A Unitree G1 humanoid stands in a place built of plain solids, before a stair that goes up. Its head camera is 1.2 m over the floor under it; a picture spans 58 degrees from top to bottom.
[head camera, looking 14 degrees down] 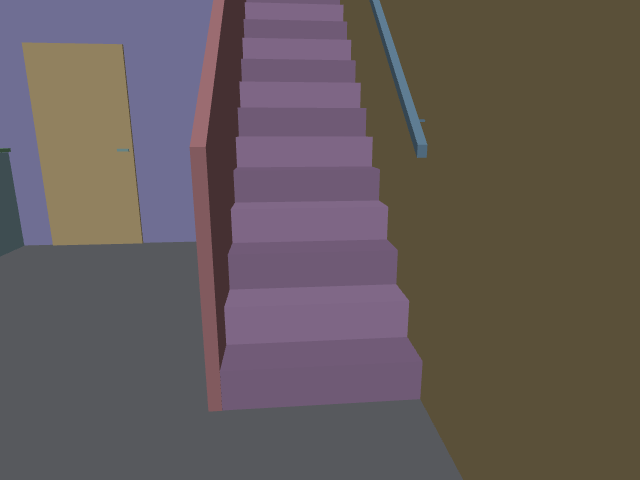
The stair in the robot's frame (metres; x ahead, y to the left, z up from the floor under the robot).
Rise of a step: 0.20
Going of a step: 0.24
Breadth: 0.90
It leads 5 degrees to the left of straight ahead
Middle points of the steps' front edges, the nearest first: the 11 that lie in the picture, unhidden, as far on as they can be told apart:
1.72 -0.01 0.20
1.96 0.01 0.39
2.20 0.03 0.59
2.44 0.05 0.78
2.68 0.08 0.98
2.92 0.10 1.17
3.16 0.12 1.37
3.40 0.14 1.56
3.64 0.17 1.76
3.88 0.19 1.95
4.12 0.21 2.15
